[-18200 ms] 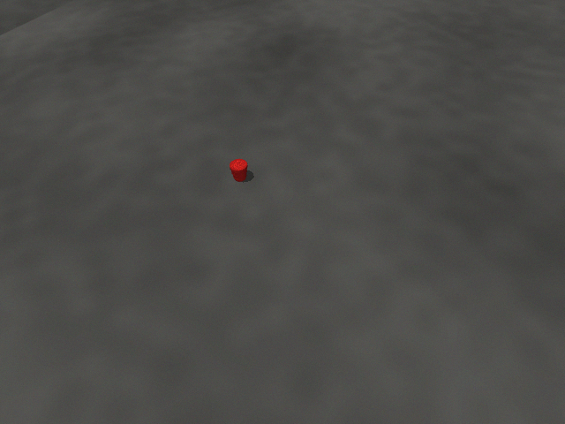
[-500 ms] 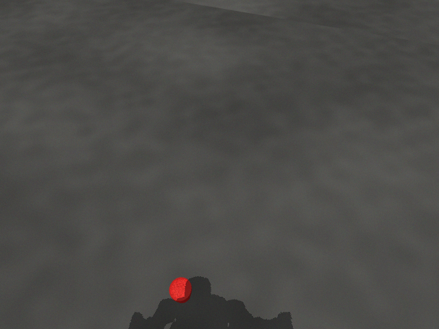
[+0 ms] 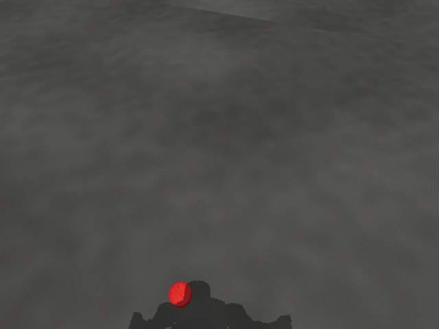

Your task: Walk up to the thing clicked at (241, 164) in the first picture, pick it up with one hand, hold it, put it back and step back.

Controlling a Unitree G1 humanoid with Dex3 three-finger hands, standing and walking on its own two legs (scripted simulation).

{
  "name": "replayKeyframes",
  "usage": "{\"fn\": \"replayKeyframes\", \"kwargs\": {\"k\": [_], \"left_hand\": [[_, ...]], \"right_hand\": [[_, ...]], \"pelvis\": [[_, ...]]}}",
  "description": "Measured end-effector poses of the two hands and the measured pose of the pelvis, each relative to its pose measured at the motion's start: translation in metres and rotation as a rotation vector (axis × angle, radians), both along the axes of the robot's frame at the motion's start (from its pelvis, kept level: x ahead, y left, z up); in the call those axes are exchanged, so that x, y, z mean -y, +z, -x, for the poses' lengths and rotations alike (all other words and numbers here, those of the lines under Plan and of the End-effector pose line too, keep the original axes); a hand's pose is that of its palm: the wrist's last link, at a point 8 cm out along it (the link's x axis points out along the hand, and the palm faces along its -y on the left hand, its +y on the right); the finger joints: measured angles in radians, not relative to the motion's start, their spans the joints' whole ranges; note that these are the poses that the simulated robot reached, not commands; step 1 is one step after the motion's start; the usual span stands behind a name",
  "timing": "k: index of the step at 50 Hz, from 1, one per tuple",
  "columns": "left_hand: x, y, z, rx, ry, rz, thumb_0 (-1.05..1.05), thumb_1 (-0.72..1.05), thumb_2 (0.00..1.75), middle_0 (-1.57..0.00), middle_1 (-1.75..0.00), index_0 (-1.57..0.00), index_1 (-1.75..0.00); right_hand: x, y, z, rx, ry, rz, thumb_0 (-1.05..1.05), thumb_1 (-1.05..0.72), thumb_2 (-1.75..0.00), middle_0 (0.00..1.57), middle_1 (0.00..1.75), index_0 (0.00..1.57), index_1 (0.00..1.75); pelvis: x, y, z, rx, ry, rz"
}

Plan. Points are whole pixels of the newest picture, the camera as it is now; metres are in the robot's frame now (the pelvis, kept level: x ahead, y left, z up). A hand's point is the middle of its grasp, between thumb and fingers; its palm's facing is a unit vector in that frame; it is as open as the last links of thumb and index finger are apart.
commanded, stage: stand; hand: left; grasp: from above
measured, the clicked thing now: (181, 296) +0.37 +0.19 -0.74
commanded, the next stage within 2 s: rise first in 0.94 s
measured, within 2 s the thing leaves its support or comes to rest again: neither
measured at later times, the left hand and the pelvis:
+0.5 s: hand out of the picture +0.06 +0.26 -0.16, palm faces -0.02 -0.94 -0.35, open 7.4 cm; pelvis -0.01 +0.00 +0.00, yaw +0 degrees
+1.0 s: hand out of the picture +0.07 +0.26 -0.16, palm faces -0.02 -0.94 -0.35, open 7.3 cm; pelvis +0.00 +0.00 +0.00, yaw +0 degrees
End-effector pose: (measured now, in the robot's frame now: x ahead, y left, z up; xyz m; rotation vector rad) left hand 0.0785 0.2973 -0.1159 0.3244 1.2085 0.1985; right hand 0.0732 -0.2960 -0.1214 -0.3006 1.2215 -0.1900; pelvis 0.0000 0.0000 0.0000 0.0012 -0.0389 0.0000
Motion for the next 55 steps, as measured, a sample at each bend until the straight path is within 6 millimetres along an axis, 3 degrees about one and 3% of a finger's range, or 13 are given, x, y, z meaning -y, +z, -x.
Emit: {"fn": "replayKeyframes", "kwargs": {"k": [29, 53, 55], "left_hand": [[-0.003, -0.003, 0.026, -0.04, 0.019, 0.0, 0.01, 0.91, 0.9, -0.2, -0.3, -0.21, -0.3], [-0.002, -0.002, 0.009, -0.023, 0.007, 0.001, 0.01, 0.9, 0.9, -0.2, -0.31, -0.2, -0.3], [0.0, -0.001, -0.001, 0.028, 0.027, 0.005, 0.01, 0.88, 0.91, -0.19, -0.33, -0.2, -0.33]], "right_hand": [[0.001, -0.002, 0.019, -0.034, -0.004, 0.003, 0.0, -0.91, -0.89, 0.21, 0.3, 0.21, 0.3], [-0.001, 0.0, 0.002, -0.012, 0.006, 0.003, 0.0, -0.91, -0.89, 0.21, 0.3, 0.21, 0.3], [-0.005, 0.0, -0.003, 0.039, 0.001, 0.003, 0.0, -0.92, -0.9, 0.21, 0.3, 0.21, 0.3]], "pelvis": [[0.0, 0.0, 0.007, 0.005, 0.004, -0.001], [-0.002, 0.0, -0.002, -0.002, 0.001, -0.001], [-0.002, -0.002, -0.001, -0.027, 0.008, 0.0]]}}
